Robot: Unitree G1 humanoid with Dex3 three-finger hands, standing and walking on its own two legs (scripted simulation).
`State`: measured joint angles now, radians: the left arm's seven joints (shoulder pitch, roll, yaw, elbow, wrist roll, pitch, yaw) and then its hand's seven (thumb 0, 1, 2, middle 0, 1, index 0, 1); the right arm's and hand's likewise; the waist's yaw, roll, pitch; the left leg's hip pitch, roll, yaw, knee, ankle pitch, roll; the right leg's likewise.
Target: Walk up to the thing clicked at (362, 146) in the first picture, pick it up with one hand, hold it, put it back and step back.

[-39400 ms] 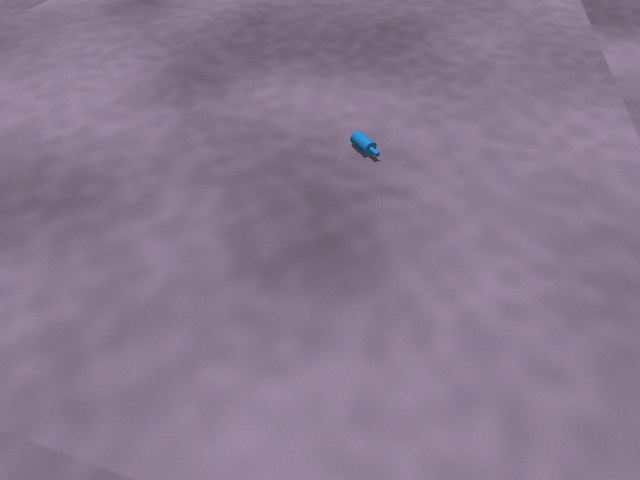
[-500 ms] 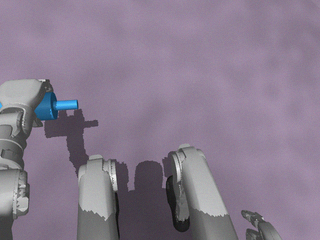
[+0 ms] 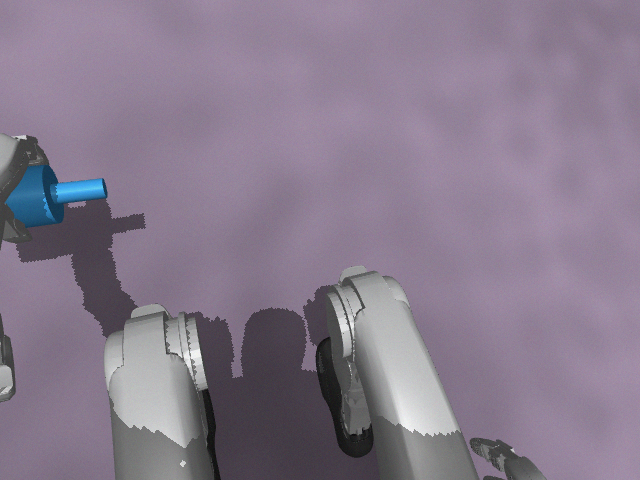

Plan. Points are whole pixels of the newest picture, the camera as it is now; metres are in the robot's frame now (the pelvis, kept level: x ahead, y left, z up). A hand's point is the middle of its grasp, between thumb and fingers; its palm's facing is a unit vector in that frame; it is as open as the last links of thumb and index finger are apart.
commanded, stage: crouch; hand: left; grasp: from above
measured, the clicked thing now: (21, 197) +0.48 +0.30 -0.19
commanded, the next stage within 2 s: lower in 0.20 s
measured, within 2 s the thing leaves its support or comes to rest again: neither
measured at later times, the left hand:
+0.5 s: hand (14, 202) +0.47 +0.32 -0.20, palm faces -0.49 -0.07 -0.87, open 10.0 cm
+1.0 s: hand (38, 207) +0.48 +0.31 -0.26, palm faces -0.47 -0.08 -0.88, open 10.0 cm
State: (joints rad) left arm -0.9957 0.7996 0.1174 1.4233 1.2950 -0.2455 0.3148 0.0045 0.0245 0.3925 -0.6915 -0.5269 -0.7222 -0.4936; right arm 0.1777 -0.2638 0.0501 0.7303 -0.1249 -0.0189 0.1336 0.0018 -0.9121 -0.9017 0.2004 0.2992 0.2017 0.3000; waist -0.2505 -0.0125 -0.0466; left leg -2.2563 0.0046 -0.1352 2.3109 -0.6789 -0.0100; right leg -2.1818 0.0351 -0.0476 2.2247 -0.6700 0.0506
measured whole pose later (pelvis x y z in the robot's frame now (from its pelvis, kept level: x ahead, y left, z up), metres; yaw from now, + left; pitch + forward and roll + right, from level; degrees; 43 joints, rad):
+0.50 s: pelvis +0.00 +0.00 -0.03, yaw -1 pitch +35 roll -10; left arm -1.04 0.88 0.11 1.48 1.30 -0.27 0.32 0.01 0.02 0.39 -0.71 -0.50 -0.74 -0.46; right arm 0.14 -0.28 0.11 0.70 -0.14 -0.02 0.14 0.00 -0.91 -0.90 0.20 0.30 0.20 0.30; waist -0.27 -0.03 0.00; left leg -2.32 0.00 -0.16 2.41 -0.69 -0.01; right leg -2.23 0.04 -0.07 2.30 -0.68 0.06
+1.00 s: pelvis +0.01 +0.00 -0.05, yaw -4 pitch +33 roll -11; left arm -1.07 0.97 0.14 1.60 1.35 -0.28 0.45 0.01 0.04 0.35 -0.71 -0.47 -0.75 -0.44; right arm 0.13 -0.28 0.19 0.70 -0.19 -0.06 0.15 0.00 -0.90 -0.89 0.20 0.30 0.20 0.30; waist -0.32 -0.08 0.07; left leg -2.37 0.00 -0.20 2.50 -0.71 -0.02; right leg -2.28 0.06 -0.10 2.37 -0.68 0.06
